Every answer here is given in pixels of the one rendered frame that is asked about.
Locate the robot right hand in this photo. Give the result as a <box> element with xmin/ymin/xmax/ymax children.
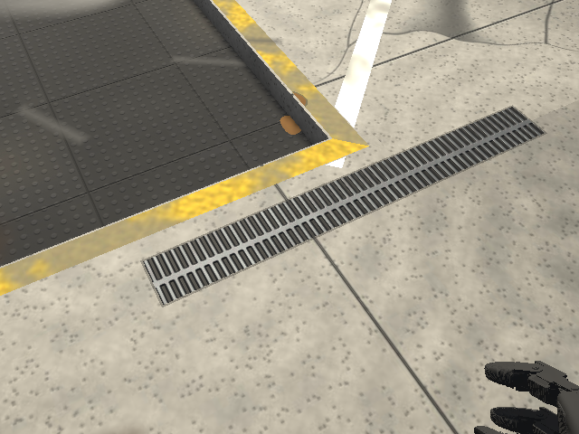
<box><xmin>474</xmin><ymin>361</ymin><xmax>579</xmax><ymax>434</ymax></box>

